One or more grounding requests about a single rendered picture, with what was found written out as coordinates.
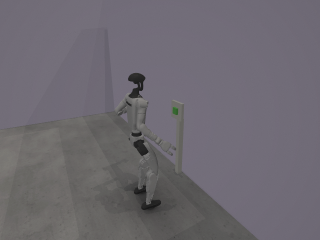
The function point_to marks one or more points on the right robot upper arm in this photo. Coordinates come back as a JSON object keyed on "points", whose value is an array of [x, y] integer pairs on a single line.
{"points": [[141, 112]]}

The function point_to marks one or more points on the panel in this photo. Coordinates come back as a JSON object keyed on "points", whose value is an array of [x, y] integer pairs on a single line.
{"points": [[179, 133]]}

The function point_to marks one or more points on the button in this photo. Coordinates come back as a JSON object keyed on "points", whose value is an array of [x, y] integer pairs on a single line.
{"points": [[175, 110]]}

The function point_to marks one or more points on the left robot upper arm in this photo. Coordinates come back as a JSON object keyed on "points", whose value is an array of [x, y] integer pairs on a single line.
{"points": [[118, 110]]}

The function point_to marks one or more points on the robot left thigh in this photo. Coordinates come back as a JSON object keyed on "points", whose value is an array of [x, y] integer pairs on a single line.
{"points": [[142, 162]]}

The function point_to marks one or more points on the robot left shin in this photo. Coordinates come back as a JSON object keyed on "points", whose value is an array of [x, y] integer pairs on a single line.
{"points": [[142, 175]]}

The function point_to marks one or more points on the robot right forearm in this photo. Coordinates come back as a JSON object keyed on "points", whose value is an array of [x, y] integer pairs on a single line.
{"points": [[147, 133]]}

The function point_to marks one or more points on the right robot hand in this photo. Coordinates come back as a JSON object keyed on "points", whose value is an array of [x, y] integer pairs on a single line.
{"points": [[165, 147]]}

